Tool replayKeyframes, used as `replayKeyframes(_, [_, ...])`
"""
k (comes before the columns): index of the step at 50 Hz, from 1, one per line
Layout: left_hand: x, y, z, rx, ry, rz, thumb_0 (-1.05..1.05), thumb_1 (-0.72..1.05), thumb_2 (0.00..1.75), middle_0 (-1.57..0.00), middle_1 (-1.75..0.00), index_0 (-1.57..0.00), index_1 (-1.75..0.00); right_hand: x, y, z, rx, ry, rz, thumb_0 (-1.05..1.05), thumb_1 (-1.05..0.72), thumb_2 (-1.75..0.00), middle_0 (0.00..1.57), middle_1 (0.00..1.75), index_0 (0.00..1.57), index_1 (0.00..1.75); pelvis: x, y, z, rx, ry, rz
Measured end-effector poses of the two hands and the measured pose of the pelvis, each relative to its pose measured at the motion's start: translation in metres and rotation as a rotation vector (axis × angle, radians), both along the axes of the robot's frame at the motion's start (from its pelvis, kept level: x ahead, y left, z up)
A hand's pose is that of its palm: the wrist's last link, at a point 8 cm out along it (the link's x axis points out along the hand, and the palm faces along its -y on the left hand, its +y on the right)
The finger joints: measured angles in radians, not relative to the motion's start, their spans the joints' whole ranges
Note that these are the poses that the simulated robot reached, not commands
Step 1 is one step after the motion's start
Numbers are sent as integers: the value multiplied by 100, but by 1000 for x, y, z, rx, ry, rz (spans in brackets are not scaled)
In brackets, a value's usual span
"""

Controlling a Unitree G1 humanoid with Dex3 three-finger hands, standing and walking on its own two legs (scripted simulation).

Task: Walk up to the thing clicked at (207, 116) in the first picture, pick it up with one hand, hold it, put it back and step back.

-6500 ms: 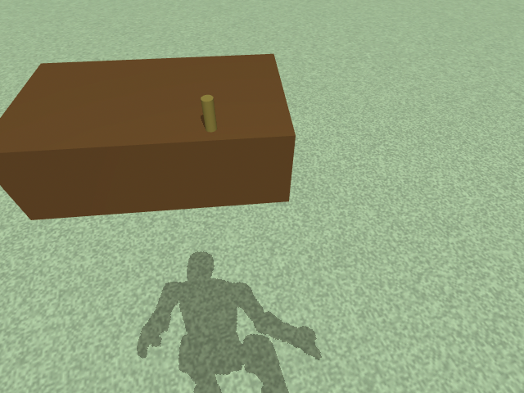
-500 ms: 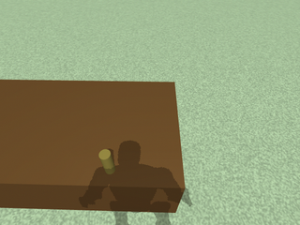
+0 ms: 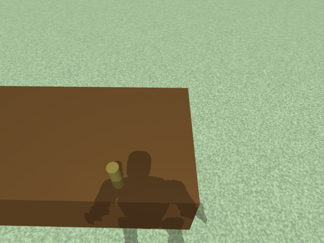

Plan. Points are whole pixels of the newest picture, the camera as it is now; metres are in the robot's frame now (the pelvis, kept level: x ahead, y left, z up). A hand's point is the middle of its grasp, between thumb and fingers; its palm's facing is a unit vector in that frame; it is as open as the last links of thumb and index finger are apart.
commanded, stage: stand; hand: left
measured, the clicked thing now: (115, 176) +0.44 +0.21 -0.29
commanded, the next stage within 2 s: go down in 0.54 s
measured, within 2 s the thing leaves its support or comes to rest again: neither
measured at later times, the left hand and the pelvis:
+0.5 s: hand out of the picture +0.08 +0.26 -0.15, palm faces -0.03 -0.94 -0.35, open 7.3 cm; pelvis +0.00 +0.00 +0.00, yaw +0 degrees
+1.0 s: hand out of the picture +0.15 +0.26 -0.14, palm faces +0.04 -0.94 -0.33, open 13.2 cm; pelvis -0.01 +0.01 -0.02, yaw +0 degrees
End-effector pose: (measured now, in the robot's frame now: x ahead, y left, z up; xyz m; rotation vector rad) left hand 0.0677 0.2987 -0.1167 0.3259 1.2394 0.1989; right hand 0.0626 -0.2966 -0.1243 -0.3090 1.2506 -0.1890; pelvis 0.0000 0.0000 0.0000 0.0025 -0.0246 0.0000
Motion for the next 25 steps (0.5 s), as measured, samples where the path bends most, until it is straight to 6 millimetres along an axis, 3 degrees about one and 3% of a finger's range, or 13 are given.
replayKeyframes(25, [9, 3, 1, 1, -20, -10, 0, 90, 90, -20, -30, -21, -30, 9, 3, 3, -5, -26, -2, 0, -90, -90, 21, 30, 21, 30, 3, 3, 0, -2, -6, -5])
